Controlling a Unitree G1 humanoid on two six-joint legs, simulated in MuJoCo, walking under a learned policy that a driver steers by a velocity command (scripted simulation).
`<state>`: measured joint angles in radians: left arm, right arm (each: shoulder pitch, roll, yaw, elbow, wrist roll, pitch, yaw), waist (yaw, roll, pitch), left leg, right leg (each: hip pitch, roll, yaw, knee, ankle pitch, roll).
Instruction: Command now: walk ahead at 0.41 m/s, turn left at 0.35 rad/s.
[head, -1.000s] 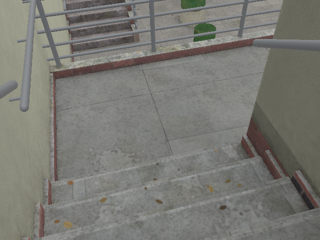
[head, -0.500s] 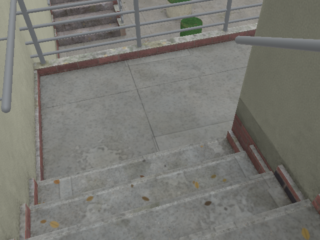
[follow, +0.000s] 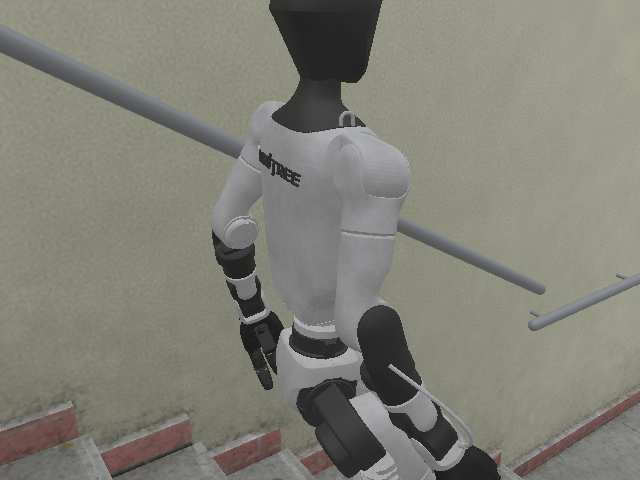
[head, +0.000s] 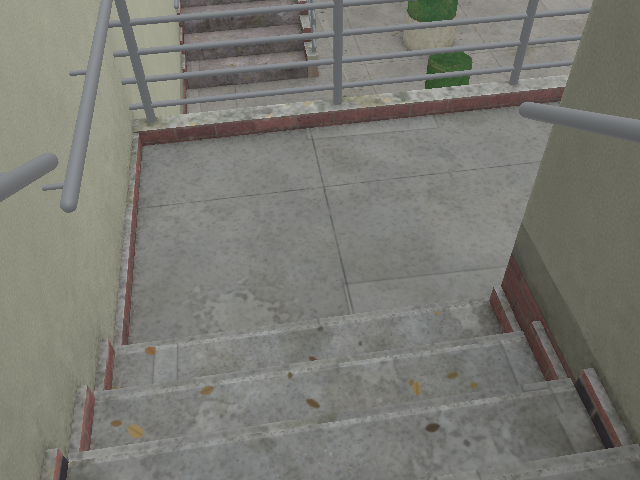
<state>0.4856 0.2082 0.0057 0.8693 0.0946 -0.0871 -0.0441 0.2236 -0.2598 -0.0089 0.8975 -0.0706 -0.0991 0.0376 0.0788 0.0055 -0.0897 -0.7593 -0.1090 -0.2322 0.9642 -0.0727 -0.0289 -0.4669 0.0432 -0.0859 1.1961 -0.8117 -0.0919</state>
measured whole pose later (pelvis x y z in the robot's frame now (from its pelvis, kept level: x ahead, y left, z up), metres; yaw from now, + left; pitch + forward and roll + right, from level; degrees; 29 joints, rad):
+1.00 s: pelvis +0.41 +0.08 -0.26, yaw +37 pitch +1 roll -3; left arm 0.47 0.19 -0.02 1.04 0.09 -0.15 -0.03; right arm 0.20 -0.25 0.00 0.72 -0.09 -0.02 0.13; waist 0.08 0.06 0.00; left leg -0.85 0.09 0.03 1.24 -0.07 0.02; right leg -0.31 -0.02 -0.24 0.79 -0.50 -0.05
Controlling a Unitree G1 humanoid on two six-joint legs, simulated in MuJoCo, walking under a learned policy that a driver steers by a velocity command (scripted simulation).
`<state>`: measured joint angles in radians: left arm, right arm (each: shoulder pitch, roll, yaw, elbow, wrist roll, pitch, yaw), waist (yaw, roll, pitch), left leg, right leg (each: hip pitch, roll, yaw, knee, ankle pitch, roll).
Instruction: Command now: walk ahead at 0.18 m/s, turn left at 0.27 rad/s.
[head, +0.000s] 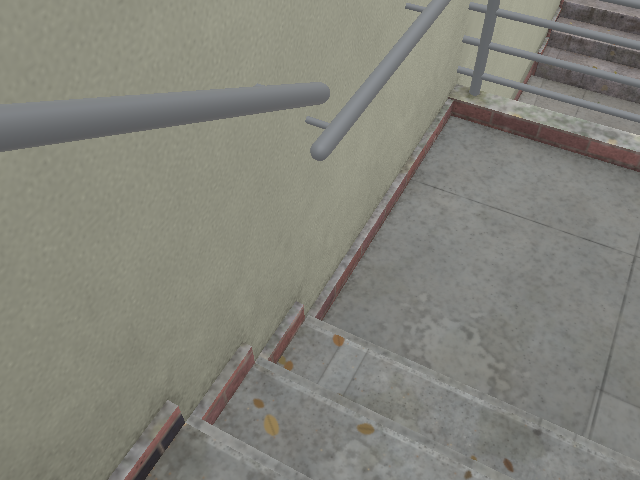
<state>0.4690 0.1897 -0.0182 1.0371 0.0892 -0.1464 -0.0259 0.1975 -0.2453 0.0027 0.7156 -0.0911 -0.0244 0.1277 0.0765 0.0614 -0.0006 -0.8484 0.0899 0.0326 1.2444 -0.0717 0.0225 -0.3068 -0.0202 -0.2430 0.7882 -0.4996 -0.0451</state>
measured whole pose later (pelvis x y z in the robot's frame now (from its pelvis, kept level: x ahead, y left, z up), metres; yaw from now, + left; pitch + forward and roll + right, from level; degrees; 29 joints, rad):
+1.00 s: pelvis +0.01 -0.05 +0.02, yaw -28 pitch +5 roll +3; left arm 0.29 0.27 -0.01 0.72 0.03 -0.08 -0.06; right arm 0.17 -0.24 0.01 0.64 -0.07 0.02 0.00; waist 0.04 -0.02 -0.04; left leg -0.54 -0.03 -0.01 0.95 -0.44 -0.13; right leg -0.47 0.14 0.23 0.73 -0.32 -0.06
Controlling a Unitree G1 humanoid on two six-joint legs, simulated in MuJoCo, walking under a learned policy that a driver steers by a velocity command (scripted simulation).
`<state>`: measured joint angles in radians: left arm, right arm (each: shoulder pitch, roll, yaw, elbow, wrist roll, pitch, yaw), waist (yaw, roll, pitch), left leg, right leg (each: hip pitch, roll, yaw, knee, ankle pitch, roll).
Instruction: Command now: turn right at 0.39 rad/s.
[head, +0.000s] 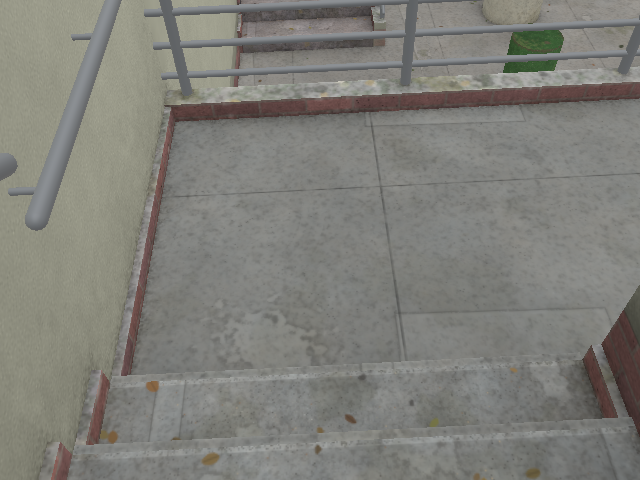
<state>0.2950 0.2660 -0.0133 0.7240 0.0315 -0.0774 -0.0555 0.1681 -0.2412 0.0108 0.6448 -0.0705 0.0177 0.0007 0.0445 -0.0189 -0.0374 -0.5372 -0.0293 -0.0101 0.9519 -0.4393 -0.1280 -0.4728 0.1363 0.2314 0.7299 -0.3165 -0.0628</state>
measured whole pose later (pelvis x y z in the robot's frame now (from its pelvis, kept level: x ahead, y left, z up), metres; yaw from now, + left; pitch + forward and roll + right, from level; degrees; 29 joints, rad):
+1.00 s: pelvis +0.03 +0.02 +0.00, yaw -4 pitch -2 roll +0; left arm 0.32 0.19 0.07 0.97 0.06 -0.08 -0.02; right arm 0.42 -0.18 -0.08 0.91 -0.06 -0.10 -0.01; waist -0.01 0.00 0.02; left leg -0.17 -0.01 0.01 0.63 -0.43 0.12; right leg -0.19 -0.01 -0.04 0.65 -0.44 -0.14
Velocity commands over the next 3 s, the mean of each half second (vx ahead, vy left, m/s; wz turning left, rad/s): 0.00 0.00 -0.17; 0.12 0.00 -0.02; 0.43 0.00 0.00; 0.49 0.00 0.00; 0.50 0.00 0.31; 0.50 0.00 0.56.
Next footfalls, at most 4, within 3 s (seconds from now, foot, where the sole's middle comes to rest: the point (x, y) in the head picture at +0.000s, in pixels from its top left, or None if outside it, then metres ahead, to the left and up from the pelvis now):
0.08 left None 0.02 0.13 -0.76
0.40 right None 0.01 -0.09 -0.76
1.38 left None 0.31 0.10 -0.92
1.94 right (405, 478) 0.60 -0.12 -1.08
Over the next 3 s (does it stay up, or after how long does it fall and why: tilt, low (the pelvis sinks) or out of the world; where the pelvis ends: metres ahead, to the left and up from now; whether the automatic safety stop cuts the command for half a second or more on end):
stays up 1.15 0.03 -0.63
